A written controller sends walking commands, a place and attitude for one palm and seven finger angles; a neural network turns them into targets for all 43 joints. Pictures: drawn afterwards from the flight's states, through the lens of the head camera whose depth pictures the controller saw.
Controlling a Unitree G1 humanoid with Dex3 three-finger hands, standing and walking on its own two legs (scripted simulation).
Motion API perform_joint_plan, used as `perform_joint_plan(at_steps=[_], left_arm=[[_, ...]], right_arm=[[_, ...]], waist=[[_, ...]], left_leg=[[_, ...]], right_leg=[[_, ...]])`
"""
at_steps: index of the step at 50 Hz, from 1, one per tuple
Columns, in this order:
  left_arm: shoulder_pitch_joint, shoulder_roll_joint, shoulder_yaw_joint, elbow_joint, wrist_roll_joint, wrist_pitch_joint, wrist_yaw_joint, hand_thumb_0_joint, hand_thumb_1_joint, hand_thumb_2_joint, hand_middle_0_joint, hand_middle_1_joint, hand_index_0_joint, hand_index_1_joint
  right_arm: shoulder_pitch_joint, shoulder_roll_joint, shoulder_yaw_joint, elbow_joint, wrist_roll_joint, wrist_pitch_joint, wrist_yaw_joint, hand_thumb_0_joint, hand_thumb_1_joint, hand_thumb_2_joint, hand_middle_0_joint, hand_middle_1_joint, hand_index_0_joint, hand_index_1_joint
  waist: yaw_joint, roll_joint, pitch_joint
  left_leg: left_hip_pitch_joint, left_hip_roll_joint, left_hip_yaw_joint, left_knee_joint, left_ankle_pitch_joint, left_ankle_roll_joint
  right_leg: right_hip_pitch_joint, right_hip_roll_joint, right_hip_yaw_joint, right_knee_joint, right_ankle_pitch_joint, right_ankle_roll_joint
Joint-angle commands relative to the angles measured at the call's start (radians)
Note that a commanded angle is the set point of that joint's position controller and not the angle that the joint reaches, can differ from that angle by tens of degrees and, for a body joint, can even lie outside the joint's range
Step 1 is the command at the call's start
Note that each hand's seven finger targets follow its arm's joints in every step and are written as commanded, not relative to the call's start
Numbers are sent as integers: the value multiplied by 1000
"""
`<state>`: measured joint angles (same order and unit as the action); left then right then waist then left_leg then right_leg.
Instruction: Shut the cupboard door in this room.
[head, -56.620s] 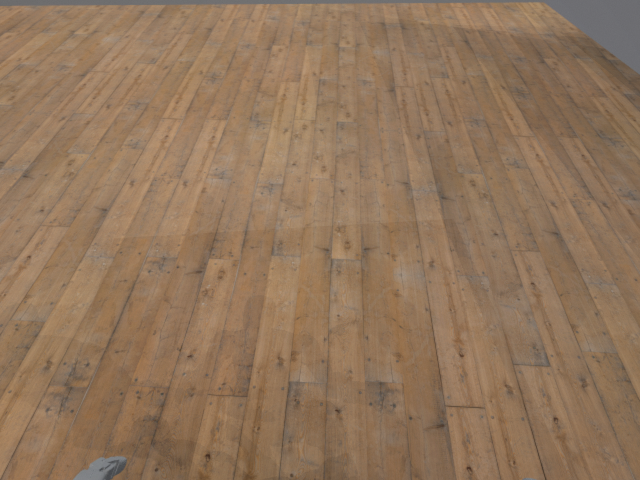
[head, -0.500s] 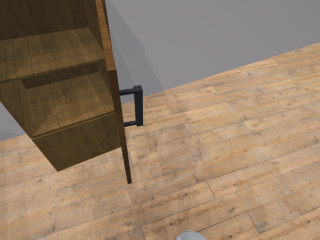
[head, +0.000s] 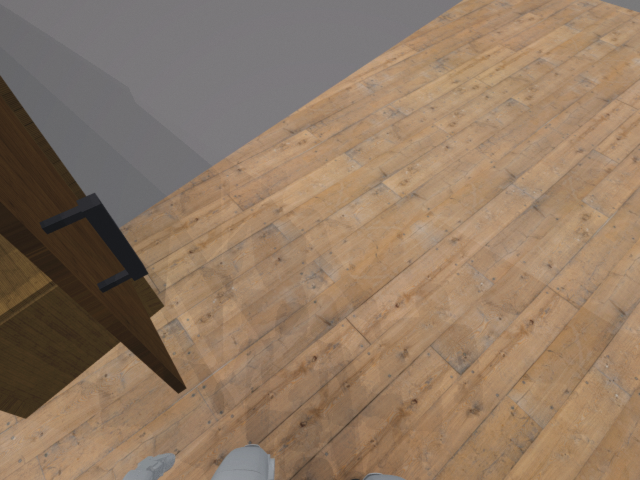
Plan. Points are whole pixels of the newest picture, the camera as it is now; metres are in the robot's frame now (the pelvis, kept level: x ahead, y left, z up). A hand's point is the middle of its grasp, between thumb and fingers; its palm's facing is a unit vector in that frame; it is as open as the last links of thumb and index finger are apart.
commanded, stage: walk around to get in front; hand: left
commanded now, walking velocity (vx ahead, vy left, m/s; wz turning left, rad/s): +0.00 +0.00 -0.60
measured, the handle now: (100, 249) +0.35 +0.29 +0.07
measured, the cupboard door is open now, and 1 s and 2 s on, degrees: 78 78 78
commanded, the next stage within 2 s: none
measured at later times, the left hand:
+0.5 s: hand (181, 468) +0.14 +0.20 -0.16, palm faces -0.29 -0.93 -0.21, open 7.4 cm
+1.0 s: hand (251, 439) +0.19 +0.11 -0.16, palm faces -0.47 -0.86 -0.20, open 7.4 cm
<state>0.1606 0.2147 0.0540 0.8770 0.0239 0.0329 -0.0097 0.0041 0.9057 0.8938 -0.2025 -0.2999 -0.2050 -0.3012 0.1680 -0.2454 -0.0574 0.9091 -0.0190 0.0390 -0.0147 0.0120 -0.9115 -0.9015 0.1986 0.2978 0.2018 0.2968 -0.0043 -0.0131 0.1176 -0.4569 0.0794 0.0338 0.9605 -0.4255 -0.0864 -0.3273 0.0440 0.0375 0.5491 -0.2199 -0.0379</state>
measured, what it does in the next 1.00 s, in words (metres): walks ahead, turning right: left foot, then right foot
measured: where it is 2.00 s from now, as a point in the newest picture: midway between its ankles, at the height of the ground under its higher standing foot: (434, 403)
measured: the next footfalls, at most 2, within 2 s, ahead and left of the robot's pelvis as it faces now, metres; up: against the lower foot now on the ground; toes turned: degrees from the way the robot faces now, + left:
left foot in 0.12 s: +0.07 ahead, +0.14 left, +0.00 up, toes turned -2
right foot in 0.60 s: +0.03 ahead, -0.13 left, +0.00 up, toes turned -31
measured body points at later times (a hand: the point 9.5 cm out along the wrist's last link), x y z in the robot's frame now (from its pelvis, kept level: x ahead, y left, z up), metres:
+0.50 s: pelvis +0.01 +0.03 +0.01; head +0.05 +0.03 +0.46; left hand +0.16 +0.25 -0.14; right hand -0.04 -0.22 -0.13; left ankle +0.03 +0.14 -0.73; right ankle -0.02 -0.12 -0.68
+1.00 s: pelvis +0.09 -0.05 +0.01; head +0.11 -0.06 +0.46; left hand +0.21 +0.16 -0.14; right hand +0.05 -0.33 -0.12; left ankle +0.25 +0.03 -0.69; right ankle -0.01 -0.11 -0.73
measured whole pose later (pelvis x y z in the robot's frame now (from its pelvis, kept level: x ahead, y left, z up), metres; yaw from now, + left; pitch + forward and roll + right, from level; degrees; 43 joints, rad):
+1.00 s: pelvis +0.09 -0.05 +0.01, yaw -34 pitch +0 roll +0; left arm 0.36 0.19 0.06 0.97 0.03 -0.04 -0.02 0.01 0.91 0.89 -0.20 -0.30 -0.20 -0.30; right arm 0.16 -0.22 -0.07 0.89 -0.03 0.00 0.03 0.01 -0.91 -0.90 0.20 0.30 0.20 0.30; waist 0.05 0.00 0.05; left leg -0.51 0.10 0.04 0.78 -0.26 -0.08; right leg -0.11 0.05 0.04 0.40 -0.28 -0.04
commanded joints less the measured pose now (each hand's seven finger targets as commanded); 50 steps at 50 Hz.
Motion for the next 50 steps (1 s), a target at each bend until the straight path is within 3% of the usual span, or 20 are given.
perform_joint_plan(at_steps=[1,3,5,6,7,8,10,12,19,24,27,28,29,30,31,33,34,37,45,50], left_arm=[[41,235,76,-73,3,-10,15,0,900,900,-200,-300,-200,-300],[14,233,77,-78,1,-5,14,0,900,900,-200,-300,-200,-300],[-12,210,69,-87,-8,0,12,0,900,900,-200,-300,-200,-300],[2,152,58,-105,-15,5,6,0,900,900,-200,-300,-200,-300],[12,110,49,-121,-15,5,-6,0,900,900,-200,-300,-200,-300],[-8,151,58,-101,2,14,-2,0,900,900,-200,-300,-200,-300],[22,155,72,-72,6,10,-19,0,900,900,-200,-300,-200,-300],[44,125,64,-52,4,17,-29,0,900,900,-200,-300,-200,-300],[-36,85,49,-64,-2,22,-28,0,900,900,-200,-300,-200,-300],[-66,56,36,-69,-3,8,-29,0,900,900,-200,-300,-200,-300],[-46,60,36,-65,-1,-7,-34,0,900,900,-200,-300,-200,-300],[25,74,41,-38,-1,-14,-32,0,900,900,-200,-300,-200,-300],[138,144,54,-2,2,-29,-22,0,900,900,-200,-300,-200,-300],[253,286,83,33,5,-48,-8,0,900,900,-200,-300,-200,-300],[302,317,92,41,-19,-36,11,0,900,900,-200,-300,-200,-300],[189,251,83,15,-16,-44,14,0,900,900,-200,-300,-200,-300],[119,206,72,-4,-14,-45,14,0,900,900,-200,-300,-200,-300],[108,172,60,-15,-7,-69,11,0,900,900,-200,-300,-200,-300],[206,170,60,23,-1,-91,10,0,900,900,-200,-300,-200,-300],[204,172,58,40,3,-85,13,0,900,900,-200,-300,-200,-300]], right_arm=[[9,-77,-17,-93,6,-34,-3,0,-900,-900,200,300,200,300],[58,-77,-17,-88,9,-43,-7,0,-900,-900,200,300,200,300],[144,-95,-21,-63,11,-56,-14,0,-900,-900,200,300,200,300],[165,-168,-36,-67,3,-66,-20,0,-900,-900,200,300,200,300],[154,-245,-52,-88,-6,-62,-20,0,-900,-900,200,300,200,300],[117,-225,-47,-89,-3,-61,-22,0,-900,-900,200,300,200,300],[18,-162,-27,-115,-8,-65,-24,0,-900,-900,200,300,200,300],[21,-139,-26,-104,-7,-65,-24,0,-900,-900,200,300,200,300],[158,-122,-45,-40,-2,-63,-20,0,-900,-900,200,300,200,300],[174,-142,-59,-16,-10,-56,-7,0,-900,-900,200,300,200,300],[155,-151,-61,-8,-13,-56,0,0,-900,-900,200,300,200,300],[141,-153,-58,-12,-11,-54,3,0,-900,-900,200,300,200,300],[138,-125,-51,-22,2,-55,13,0,-900,-900,200,300,200,300],[79,-38,-22,-83,8,-54,23,0,-900,-900,200,300,200,300],[-11,-75,-23,-129,-1,-46,15,0,-900,-900,200,300,200,300],[-52,-94,-37,-110,-3,-53,18,0,-900,-900,200,300,200,300],[-24,-90,-43,-83,-11,-52,24,0,-900,-900,200,300,200,300],[57,-72,-39,-47,-19,-48,30,0,-900,-900,200,300,200,300],[-83,-53,-31,-121,-14,-69,41,0,-900,-900,200,300,200,300],[-106,-43,-20,-137,-7,-92,36,0,-900,-900,200,300,200,300]], waist=[[34,-139,-169],[6,-149,-175],[-39,-94,-191],[-49,102,-182],[-39,328,-134],[-43,302,-108],[17,177,-58],[20,167,-58],[-36,181,-65],[-52,227,-117],[-28,221,-118],[13,173,-149],[73,20,-201],[140,-366,-197],[157,-322,-177],[102,-159,-72],[64,-73,-53],[19,-113,-50],[62,-85,-40],[56,-115,-60]], left_leg=[[54,-31,3,-162,-6,18],[140,-47,6,-295,39,27],[350,-22,-9,-515,139,42],[455,164,-243,-658,36,112],[421,397,-449,-766,55,209],[294,428,-450,-792,15,223],[221,322,-266,-757,65,208],[272,237,-100,-718,182,177],[404,273,24,-660,440,201],[403,308,110,-582,497,193],[328,328,127,-545,283,156],[268,311,155,-446,225,124],[126,258,223,-230,188,73],[-215,91,248,80,-236,15],[-314,57,67,219,-250,20],[-329,89,-23,305,-41,30],[-276,101,-19,260,43,22],[-174,84,12,162,156,2],[-204,46,-1,-93,182,0],[9,-14,22,-320,144,26]], right_leg=[[99,-247,340,-187,167,-138],[63,-226,356,-166,160,-114],[-65,-168,324,-91,74,-48],[-239,-50,236,58,-100,9],[-339,45,30,324,-358,68],[-302,-16,63,500,-354,80],[-275,-49,28,634,-247,89],[-287,-59,-15,652,-173,109],[-298,-108,-79,510,-163,130],[-143,-95,-155,259,-200,103],[-9,-72,-190,88,-180,73],[125,-50,-213,-23,-107,57],[340,-116,-116,-138,-111,17],[501,-399,334,-272,-137,-99],[443,-480,511,-314,-92,-175],[288,-411,455,-339,-350,-172],[218,-360,355,-336,-357,-149],[135,-269,211,-338,-159,-109],[217,-266,268,-345,-135,-152],[184,-256,273,-260,32,-137]])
